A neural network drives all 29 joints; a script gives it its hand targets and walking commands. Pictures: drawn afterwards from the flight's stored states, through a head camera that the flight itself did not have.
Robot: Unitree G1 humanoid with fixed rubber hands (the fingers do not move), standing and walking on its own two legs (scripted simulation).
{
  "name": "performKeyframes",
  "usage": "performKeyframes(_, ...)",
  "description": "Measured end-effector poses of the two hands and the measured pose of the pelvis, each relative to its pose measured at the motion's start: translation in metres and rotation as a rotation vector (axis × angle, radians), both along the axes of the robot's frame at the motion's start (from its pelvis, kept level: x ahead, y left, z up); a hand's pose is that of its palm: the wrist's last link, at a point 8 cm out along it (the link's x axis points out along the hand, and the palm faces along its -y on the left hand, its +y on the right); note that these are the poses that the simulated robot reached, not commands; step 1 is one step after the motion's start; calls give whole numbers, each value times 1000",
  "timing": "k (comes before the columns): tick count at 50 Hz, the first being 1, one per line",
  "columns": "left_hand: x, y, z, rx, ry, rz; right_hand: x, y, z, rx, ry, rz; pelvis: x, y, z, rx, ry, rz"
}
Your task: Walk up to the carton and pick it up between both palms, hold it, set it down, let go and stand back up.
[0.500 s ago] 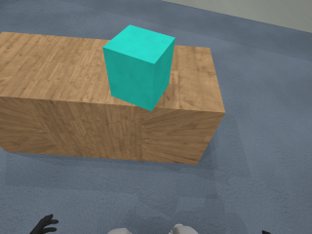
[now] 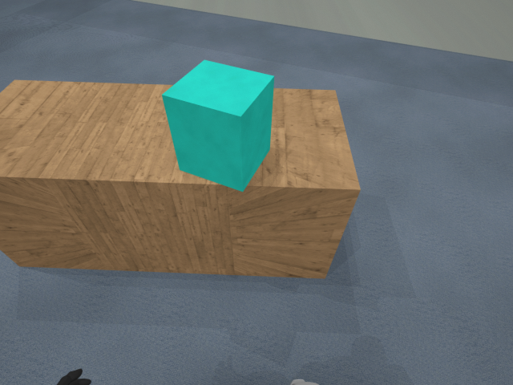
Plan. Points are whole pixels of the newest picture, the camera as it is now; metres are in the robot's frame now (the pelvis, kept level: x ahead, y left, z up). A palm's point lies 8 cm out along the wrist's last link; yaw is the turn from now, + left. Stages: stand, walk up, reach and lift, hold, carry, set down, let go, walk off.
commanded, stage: walk up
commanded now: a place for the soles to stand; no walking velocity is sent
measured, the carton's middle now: (223, 126) +0.77 +0.11 -0.05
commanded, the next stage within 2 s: none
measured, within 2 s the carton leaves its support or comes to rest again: neither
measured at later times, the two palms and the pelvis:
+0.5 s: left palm out of the picture +0.13 +0.29 -0.09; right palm out of the picture +0.09 -0.32 -0.10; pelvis +0.04 -0.01 +0.01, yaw -1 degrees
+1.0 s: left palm (44, 352) +0.20 +0.37 -0.10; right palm (398, 322) +0.27 -0.25 -0.11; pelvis +0.18 +0.05 +0.00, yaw +0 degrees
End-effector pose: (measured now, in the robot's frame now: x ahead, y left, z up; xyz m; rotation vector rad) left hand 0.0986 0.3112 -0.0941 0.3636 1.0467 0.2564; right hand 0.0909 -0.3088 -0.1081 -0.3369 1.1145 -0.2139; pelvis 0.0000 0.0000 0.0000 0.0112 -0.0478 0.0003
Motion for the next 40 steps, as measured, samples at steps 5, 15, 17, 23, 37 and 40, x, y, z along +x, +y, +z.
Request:
performKeyframes(5, 4, 3, 3, -1, -5, 1, -3, 3, 2, -1, 19, -7, 2, 3, 3, -2, 13, 2)
performKeyframes(15, 10, 3, 6, -7, -11, -1, 10, 3, 8, -3, -4, 0, 5, 4, 6, -3, 22, 2)
performKeyframes(17, 10, 3, 7, -13, -14, -1, 12, 4, 9, 7, -17, 4, 9, 4, 7, -3, 27, 2)
performKeyframes(23, 24, -8, 9, -17, -12, -19, 3, -7, 6, 20, -1, -19, 29, -6, 7, -4, 34, -17)
performKeyframes(37, 16, -6, 23, 41, 101, 25, 93, -7, -2, 79, -63, 23, 94, -17, 9, -27, -46, -12)
performKeyframes(40, 20, 7, 24, 50, 134, 35, 115, 8, -5, 94, -66, 39, 109, -6, 8, -42, -52, -10)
